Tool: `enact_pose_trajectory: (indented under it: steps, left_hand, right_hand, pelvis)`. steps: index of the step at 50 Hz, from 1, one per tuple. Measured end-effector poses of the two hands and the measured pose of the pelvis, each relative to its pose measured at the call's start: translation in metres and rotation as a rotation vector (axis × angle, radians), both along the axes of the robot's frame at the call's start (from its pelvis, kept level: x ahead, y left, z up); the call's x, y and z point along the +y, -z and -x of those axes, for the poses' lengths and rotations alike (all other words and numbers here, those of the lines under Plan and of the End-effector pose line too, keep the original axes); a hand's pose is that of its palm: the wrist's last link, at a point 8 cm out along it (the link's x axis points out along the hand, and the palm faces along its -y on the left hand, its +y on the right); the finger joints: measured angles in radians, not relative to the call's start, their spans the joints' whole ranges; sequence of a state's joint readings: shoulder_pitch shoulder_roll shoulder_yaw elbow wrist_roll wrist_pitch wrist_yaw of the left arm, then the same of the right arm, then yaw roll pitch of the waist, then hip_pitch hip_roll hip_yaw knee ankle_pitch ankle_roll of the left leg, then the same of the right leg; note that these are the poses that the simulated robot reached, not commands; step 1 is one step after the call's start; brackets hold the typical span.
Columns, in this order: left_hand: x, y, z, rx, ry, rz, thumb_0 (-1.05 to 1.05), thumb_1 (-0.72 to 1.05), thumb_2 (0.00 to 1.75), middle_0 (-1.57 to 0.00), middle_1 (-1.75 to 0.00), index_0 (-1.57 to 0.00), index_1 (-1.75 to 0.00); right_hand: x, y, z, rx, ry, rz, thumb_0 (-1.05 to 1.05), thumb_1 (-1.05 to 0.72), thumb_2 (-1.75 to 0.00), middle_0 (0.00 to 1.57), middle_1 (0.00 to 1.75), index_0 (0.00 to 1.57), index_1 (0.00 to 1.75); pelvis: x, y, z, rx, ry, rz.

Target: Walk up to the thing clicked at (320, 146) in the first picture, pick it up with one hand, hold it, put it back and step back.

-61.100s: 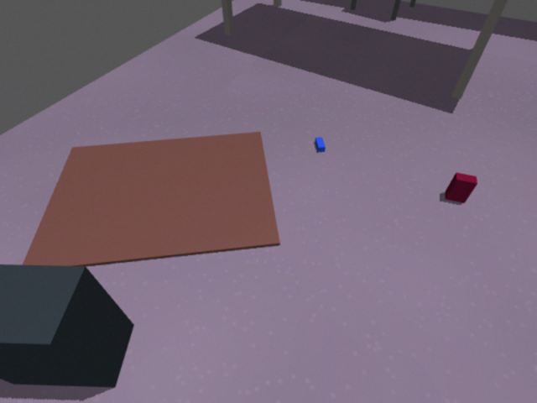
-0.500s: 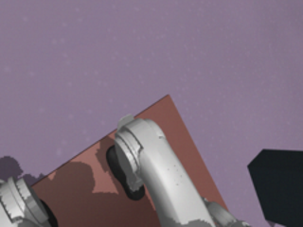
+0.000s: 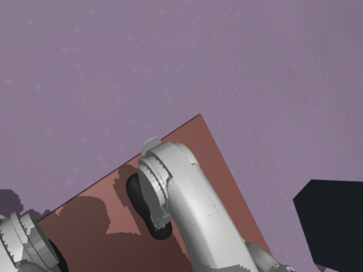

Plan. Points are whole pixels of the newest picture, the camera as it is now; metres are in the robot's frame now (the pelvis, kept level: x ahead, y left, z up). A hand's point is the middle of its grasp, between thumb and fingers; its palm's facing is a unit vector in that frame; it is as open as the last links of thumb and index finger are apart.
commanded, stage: open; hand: left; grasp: from above
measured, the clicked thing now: out of the picture +0.49 +0.33 -0.32
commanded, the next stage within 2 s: withdraw in 0.18 s
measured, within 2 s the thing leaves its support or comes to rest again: neither
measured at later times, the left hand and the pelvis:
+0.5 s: hand out of the picture +0.50 +0.32 -0.24, palm faces -0.38 -0.15 -0.91, open 13.4 cm; pelvis +0.00 +0.00 +0.00, yaw +0 degrees
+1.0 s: hand out of the picture +0.48 +0.32 -0.10, palm faces -0.48 -0.14 -0.86, open 12.8 cm; pelvis -0.01 -0.01 +0.04, yaw +7 degrees
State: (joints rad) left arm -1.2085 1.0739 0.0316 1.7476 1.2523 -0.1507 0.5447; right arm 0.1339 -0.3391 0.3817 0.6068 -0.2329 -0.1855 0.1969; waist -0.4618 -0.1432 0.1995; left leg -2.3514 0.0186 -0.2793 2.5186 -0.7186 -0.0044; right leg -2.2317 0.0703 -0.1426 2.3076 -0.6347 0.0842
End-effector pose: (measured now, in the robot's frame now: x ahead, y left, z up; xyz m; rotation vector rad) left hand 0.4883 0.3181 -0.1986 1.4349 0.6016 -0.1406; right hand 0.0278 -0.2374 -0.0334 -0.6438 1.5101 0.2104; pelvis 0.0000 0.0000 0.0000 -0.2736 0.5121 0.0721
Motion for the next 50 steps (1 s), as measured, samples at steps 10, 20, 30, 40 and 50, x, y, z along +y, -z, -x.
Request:
enact_pose_trajectory:
  steps: [10,20,30,40,50]
  left_hand:
    - [-0.003,0.002,-0.004,-0.004,-0.003,0.003,0.00,-0.30,0.80,-0.24,-0.86,-0.25,-0.85]
    - [0.002,-0.001,-0.006,-0.008,-0.017,0.001,0.00,-0.38,0.87,-0.19,-0.90,-0.19,-0.90]
    - [0.020,-0.067,-0.030,-0.155,-0.001,-0.046,0.00,-0.38,0.88,-0.22,-0.87,-0.21,-0.87]
    - [0.035,-0.152,-0.016,-0.046,-0.062,-0.083,0.00,-0.36,0.88,-0.23,-0.84,-0.22,-0.85]
    - [0.003,-0.159,0.001,0.038,0.055,0.013,0.00,-0.29,0.84,-0.29,-0.79,-0.27,-0.80]
  right_hand:
    - [0.000,-0.001,0.000,0.007,0.008,-0.002,0.00,-0.90,-0.90,0.20,0.30,0.20,0.30]
    - [-0.005,-0.003,0.002,0.017,0.008,0.007,0.00,-0.90,-0.90,0.20,0.30,0.20,0.30]
    - [-0.013,-0.002,-0.004,0.009,0.053,0.007,0.00,-0.91,-0.90,0.20,0.30,0.20,0.30]
    - [-0.023,0.007,-0.036,-0.087,0.120,-0.038,0.00,-0.91,-0.90,0.20,0.30,0.20,0.30]
    - [-0.044,-0.003,-0.046,-0.133,0.093,0.047,0.00,-0.90,-0.90,0.20,0.30,0.20,0.30]
  pelvis:
    - [-0.001,-0.001,-0.002,0.006,0.001,-0.002]
    - [-0.002,-0.001,-0.001,0.005,0.000,-0.003]
    - [-0.004,-0.006,-0.007,0.051,-0.007,-0.013]
    - [-0.005,-0.027,-0.004,0.083,-0.044,-0.049]
    - [-0.014,-0.038,0.011,0.061,-0.064,-0.083]
